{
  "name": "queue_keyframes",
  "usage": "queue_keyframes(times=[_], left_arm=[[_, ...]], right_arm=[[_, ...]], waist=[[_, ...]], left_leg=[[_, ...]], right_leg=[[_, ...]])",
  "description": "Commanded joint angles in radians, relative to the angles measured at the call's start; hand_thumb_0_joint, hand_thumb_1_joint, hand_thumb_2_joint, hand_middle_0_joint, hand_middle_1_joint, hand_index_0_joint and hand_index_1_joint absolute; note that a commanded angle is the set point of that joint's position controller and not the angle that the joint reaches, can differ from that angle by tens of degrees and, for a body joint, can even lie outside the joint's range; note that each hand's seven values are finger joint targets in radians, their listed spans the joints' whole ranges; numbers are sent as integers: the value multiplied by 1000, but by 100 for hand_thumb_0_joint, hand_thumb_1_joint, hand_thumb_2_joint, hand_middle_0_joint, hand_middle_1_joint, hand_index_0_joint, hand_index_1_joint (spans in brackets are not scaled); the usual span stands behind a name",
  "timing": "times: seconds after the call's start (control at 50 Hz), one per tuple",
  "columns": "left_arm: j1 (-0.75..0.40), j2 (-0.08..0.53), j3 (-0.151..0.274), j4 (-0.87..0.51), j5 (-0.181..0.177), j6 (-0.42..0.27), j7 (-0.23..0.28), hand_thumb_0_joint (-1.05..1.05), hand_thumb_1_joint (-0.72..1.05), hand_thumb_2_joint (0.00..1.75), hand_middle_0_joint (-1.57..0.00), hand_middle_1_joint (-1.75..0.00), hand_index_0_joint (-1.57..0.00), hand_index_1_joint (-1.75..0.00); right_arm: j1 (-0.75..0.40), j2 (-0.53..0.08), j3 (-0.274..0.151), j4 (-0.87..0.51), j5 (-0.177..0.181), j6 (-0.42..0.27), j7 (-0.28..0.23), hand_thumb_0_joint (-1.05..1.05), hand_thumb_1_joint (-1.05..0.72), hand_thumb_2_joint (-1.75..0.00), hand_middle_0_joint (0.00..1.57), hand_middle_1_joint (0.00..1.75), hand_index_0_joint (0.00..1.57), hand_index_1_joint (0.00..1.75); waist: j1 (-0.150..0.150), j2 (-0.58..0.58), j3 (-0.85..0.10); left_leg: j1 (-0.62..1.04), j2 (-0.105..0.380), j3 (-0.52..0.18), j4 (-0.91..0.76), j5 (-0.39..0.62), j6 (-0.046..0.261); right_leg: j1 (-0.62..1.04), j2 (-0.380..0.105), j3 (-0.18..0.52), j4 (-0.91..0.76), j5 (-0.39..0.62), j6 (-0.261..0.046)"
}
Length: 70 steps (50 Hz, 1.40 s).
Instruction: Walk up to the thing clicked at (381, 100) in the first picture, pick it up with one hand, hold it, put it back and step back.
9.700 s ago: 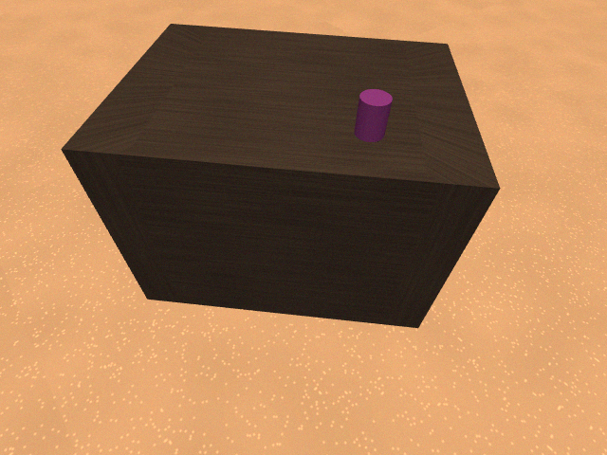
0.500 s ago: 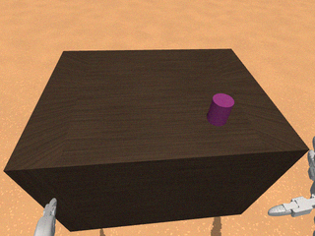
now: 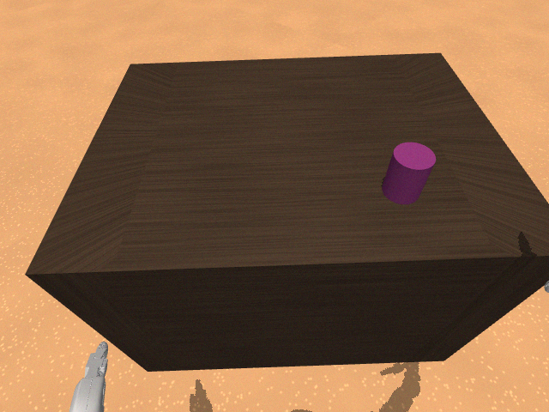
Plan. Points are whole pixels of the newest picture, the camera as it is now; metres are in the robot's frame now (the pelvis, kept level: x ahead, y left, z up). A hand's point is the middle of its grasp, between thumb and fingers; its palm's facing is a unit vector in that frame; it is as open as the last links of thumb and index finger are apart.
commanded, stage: go down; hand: right
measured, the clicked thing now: (407, 174) +0.56 -0.25 -0.02
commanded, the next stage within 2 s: none
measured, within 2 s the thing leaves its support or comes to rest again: neither
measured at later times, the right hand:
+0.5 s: hand out of the picture +0.35 -0.40 +0.11, palm faces +0.28 +0.96 +0.01, open 17.4 cm
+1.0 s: hand out of the picture +0.40 -0.42 +0.11, palm faces +0.28 +0.96 +0.02, open 17.7 cm
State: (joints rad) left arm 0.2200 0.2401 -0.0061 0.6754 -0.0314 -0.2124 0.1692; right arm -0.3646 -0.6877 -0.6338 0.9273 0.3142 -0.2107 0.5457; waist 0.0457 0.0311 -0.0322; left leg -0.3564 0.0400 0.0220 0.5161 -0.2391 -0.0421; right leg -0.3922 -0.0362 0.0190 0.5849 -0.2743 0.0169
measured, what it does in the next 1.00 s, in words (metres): stands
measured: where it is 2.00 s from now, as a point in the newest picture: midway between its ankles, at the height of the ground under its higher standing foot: outside the picture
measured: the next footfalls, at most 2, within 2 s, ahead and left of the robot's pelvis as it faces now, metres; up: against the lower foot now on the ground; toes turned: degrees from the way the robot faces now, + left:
none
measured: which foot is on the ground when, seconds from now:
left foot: down 0.00-1.00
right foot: down 0.00-1.00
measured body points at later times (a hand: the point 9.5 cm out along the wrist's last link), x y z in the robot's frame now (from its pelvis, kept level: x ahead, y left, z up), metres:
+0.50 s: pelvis +0.01 +0.00 -0.01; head +0.06 -0.03 +0.44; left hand +0.17 +0.26 -0.07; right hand +0.33 -0.45 +0.11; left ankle +0.01 +0.15 -0.73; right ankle +0.01 -0.13 -0.73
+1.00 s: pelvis +0.01 -0.01 -0.03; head +0.08 -0.05 +0.42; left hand +0.16 +0.25 -0.08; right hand +0.38 -0.47 +0.11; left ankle +0.01 +0.15 -0.73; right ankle +0.01 -0.13 -0.73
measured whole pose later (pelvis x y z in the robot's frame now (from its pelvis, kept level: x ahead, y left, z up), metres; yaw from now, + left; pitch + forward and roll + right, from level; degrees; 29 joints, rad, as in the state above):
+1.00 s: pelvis +0.01 -0.01 -0.03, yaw +1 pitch +14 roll +4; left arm 0.25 0.26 -0.07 0.52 0.01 -0.22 0.16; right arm -0.65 -0.96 -0.71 1.20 0.18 -0.19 0.58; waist 0.11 0.03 -0.09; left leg -0.62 0.02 0.03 0.71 -0.33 -0.05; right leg -0.68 -0.06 0.04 0.84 -0.39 0.01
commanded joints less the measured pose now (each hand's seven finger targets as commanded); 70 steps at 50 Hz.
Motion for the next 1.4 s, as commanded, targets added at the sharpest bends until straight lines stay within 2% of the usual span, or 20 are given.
queue_keyframes(times=[0.0,0.04,0.12,0.16,0.2,0.22,0.26,0.32,0.42,0.48,0.54,0.56,0.6,0.64,0.74,0.92,0.98,1.04,1.2,1.38], left_arm=[[-131,120,-7,-139,17,-62,9,0,-54,4,-6,-6,-6,-5],[-74,103,-15,-68,24,-60,8,0,-55,4,-6,-6,-6,-6],[-75,228,58,-168,26,-71,27,0,-55,5,-6,-6,-6,-6],[-14,210,45,-113,25,-59,29,0,-56,5,-6,-6,-6,-6],[-44,227,71,-147,22,-58,27,0,-56,5,-6,-6,-6,-6],[-75,223,64,-188,22,-64,28,0,-56,5,-6,-6,-6,-6],[-14,141,4,-138,22,-55,18,0,-57,5,-6,-5,-5,-6],[-28,142,2,-198,20,-65,15,0,-56,5,-6,-5,-6,-6],[-19,177,36,-157,24,-68,17,0,-56,6,-6,-5,-5,-6],[-40,139,-8,-144,28,-71,14,0,-56,6,-5,-5,-5,-6],[-32,198,28,-176,32,-75,24,0,-56,6,-5,-5,-5,-6],[-55,180,0,-186,33,-73,21,0,-56,6,-5,-6,-5,-6],[-46,232,54,-202,31,-72,29,0,-56,6,-5,-5,-5,-6],[-76,244,45,-265,31,-73,28,0,-56,6,-5,-6,-5,-6],[-20,173,-7,-270,32,-63,15,0,-56,6,-5,-5,-5,-6],[-21,217,33,-321,40,-64,7,0,-55,6,-5,-6,-5,-6],[5,203,14,-313,42,-65,7,0,-56,6,-5,-6,-5,-6],[39,226,42,-304,42,-60,7,0,-56,6,-5,-5,-5,-6],[79,197,15,-324,46,-46,-9,0,-55,5,-5,-5,-5,-5],[79,203,18,-358,52,-43,-8,0,-55,6,-5,-5,-5,-5]], right_arm=[[-306,-385,-46,-163,-12,-70,0,0,55,-5,3,5,4,5],[-330,-385,-36,-174,-19,-78,0,0,53,-6,3,5,4,5],[-397,-472,-85,-267,3,-98,12,0,48,-6,4,5,4,5],[-312,-428,-71,-131,4,-82,16,0,46,-6,5,5,5,5],[-305,-429,-76,-108,4,-79,12,0,46,-6,5,5,5,5],[-348,-467,-89,-144,-9,-78,5,0,46,-5,5,5,5,5],[-345,-443,-69,-116,-24,-64,4,0,49,-6,4,5,5,5],[-378,-484,-83,-120,-34,-67,4,0,51,-6,4,5,5,5],[-445,-536,-103,-95,-28,-77,29,0,57,-6,3,6,4,6],[-473,-547,-89,-63,-37,-73,48,0,58,-5,3,6,4,6],[-494,-581,-96,-22,-39,-68,63,0,57,-5,4,5,4,5],[-500,-585,-98,-12,-40,-65,68,0,57,-5,4,5,4,5],[-515,-611,-104,0,-44,-60,72,0,59,-5,4,5,4,5],[-533,-642,-120,20,-50,-55,66,0,59,-4,4,5,4,5],[-540,-658,-118,59,-82,-48,45,0,61,-5,3,5,4,5],[-624,-704,-119,29,-103,-43,37,0,61,-5,3,6,4,6],[-667,-706,-114,6,-103,-44,39,0,60,-5,3,5,4,5],[-640,-705,-116,70,-111,-31,35,0,58,-5,4,5,4,5],[-668,-708,-99,103,-141,-12,21,0,58,-5,4,5,5,5],[-730,-770,-127,110,-160,-2,13,0,59,-6,4,6,4,6]], waist=[[-40,-217,-263],[-27,-242,-295],[-9,-251,-474],[2,-202,-373],[2,-183,-319],[-6,-209,-333],[-8,-191,-262],[11,-179,-268],[29,-200,-299],[33,-243,-339],[49,-231,-393],[37,-224,-403],[48,-204,-432],[45,-193,-431],[30,-212,-372],[50,-279,-421],[55,-306,-464],[60,-311,-461],[56,-301,-389],[62,-316,-465]], left_leg=[[31,-54,29,-11,114,59],[30,-49,22,-4,130,59],[36,-62,35,18,204,55],[-6,-66,42,13,204,53],[-6,-64,43,9,170,55],[4,-58,38,9,165,57],[16,-48,31,0,161,55],[27,-44,20,3,164,48],[-22,-34,7,33,184,44],[-52,-37,8,62,187,48],[-66,-40,13,88,222,48],[-64,-42,16,94,220,47],[-80,-44,18,99,212,46],[-84,-47,23,100,188,48],[-112,-55,27,118,148,54],[-159,-56,18,139,128,59],[-190,-65,28,155,148,61],[-212,-70,35,162,141,64],[-226,-73,39,165,94,68],[-210,-66,29,188,148,70]], right_leg=[[100,5,18,-52,236,1],[96,14,10,-37,237,-2],[240,-3,28,-2,415,5],[201,-4,32,9,460,2],[138,0,29,-7,369,-2],[132,4,21,-12,329,-5],[62,22,5,-20,229,-16],[45,26,-1,-12,186,-25],[42,30,4,26,191,-31],[46,26,9,55,214,-24],[61,21,17,90,278,-23],[51,22,19,98,284,-23],[69,21,23,105,279,-25],[51,20,26,106,258,-23],[-10,14,23,112,230,-17],[-4,9,22,139,205,-12],[55,-3,34,161,319,-1],[70,-11,44,173,387,5],[-11,-17,51,156,295,7],[-31,-5,34,200,304,-5]])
